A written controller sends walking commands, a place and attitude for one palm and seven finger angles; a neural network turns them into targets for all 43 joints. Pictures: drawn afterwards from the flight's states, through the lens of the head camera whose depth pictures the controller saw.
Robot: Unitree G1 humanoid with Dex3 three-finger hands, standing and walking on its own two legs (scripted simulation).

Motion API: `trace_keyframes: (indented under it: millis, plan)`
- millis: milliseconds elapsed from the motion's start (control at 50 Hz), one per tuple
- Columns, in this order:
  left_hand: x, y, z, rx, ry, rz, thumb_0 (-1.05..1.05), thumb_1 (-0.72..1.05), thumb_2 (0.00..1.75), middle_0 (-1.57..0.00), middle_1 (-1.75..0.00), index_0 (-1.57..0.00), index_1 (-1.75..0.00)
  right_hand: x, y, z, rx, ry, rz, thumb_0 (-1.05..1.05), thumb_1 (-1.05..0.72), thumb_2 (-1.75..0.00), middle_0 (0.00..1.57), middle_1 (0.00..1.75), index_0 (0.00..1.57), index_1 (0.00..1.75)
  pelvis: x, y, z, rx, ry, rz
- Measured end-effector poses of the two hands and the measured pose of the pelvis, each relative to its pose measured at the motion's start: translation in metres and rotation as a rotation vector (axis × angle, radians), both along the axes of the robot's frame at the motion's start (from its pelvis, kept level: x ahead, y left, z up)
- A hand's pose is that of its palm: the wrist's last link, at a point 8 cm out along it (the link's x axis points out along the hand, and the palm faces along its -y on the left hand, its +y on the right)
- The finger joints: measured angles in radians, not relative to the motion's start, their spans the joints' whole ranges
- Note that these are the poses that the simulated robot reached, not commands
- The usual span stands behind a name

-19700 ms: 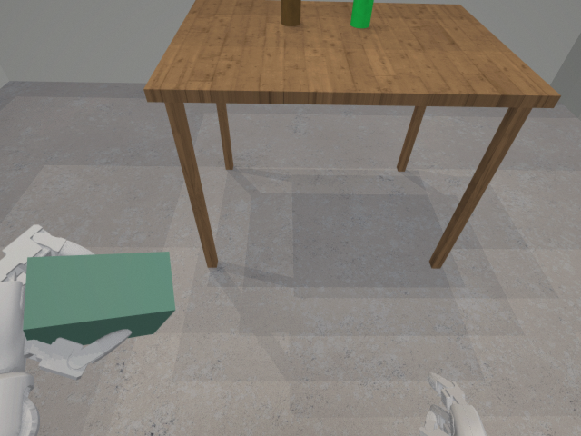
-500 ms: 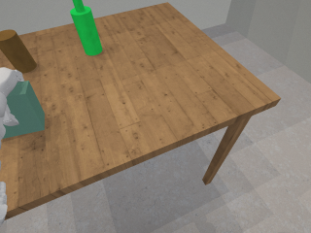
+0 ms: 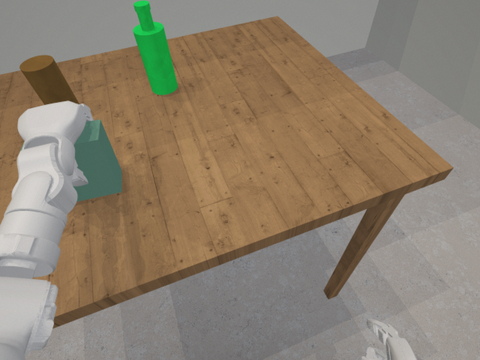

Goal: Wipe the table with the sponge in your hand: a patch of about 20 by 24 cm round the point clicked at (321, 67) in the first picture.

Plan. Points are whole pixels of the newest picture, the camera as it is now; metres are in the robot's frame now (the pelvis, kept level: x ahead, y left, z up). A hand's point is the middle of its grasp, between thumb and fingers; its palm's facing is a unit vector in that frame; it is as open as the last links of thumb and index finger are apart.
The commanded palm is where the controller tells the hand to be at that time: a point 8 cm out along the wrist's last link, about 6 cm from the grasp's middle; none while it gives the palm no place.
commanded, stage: wipe back along the middle lane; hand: left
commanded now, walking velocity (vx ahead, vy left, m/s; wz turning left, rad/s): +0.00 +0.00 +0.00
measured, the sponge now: (82, 171) +0.39 +0.32 +0.09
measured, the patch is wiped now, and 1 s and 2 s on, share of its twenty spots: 0.25 0.50 0.70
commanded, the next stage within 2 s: slide across to the third lane in 1.64 s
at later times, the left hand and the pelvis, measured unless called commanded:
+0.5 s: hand (83, 168) +0.36 +0.29 +0.14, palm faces -0.01 -0.02 -1.00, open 10.3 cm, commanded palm +0.33 +0.28 +0.18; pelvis +0.00 -0.02 +0.00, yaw +0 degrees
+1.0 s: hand (85, 186) +0.33 +0.27 +0.13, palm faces +0.05 -0.03 -1.00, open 10.3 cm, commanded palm +0.29 +0.25 +0.17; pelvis +0.00 -0.02 +0.00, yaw -1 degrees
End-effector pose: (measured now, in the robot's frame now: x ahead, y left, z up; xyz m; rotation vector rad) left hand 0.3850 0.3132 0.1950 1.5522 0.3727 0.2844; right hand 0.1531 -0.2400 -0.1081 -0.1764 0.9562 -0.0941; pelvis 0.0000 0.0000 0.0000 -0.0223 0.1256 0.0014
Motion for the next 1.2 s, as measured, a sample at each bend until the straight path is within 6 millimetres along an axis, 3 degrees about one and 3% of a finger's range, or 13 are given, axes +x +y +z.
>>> trace_keyframes:
  millis: [140,300,760,1200]
  plan:
    - [-0.004,-0.011,0.001,-0.008,-0.012,-0.009,0.0,-0.52,1.03,-0.7,-1.32,-0.74,-1.32,-0.006,-0.007,-0.002,-0.003,0.017,-0.005,0.0,-0.9,-0.9,0.2,0.29,0.2,0.3,0.001,-0.004,0.0,0.002,-0.008,-0.001]
    - [-0.025,-0.027,-0.003,-0.025,-0.051,-0.014,0.0,-0.52,1.03,-0.7,-1.32,-0.74,-1.32,-0.012,-0.015,-0.005,0.011,0.022,-0.015,0.0,-0.9,-0.9,0.2,0.29,0.2,0.3,-0.001,-0.01,0.001,0.008,-0.029,-0.01]
    - [-0.055,-0.042,-0.007,-0.016,-0.054,0.011,0.0,-0.51,1.03,-0.68,-1.33,-0.72,-1.33,0.013,-0.033,0.006,0.014,-0.068,-0.008,0.01,-0.9,-0.9,0.2,0.29,0.2,0.3,-0.001,-0.028,0.0,0.014,-0.059,-0.014]
    - [-0.097,-0.061,-0.008,-0.041,-0.135,0.003,0.0,-0.5,1.03,-0.67,-1.34,-0.71,-1.34,0.056,0.004,0.02,0.09,-0.192,0.067,0.01,-0.9,-0.9,0.2,0.29,0.2,0.3,0.001,-0.02,-0.002,0.017,-0.079,-0.02]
